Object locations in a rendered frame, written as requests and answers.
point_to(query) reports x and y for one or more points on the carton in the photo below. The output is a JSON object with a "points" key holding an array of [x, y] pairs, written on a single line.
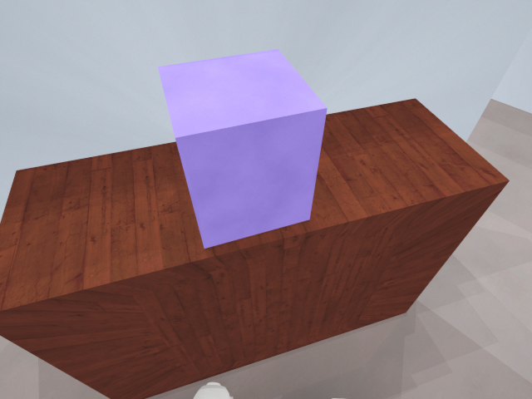
{"points": [[249, 131]]}

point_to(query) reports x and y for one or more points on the pedestal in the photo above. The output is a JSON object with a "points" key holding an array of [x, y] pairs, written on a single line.
{"points": [[104, 275]]}

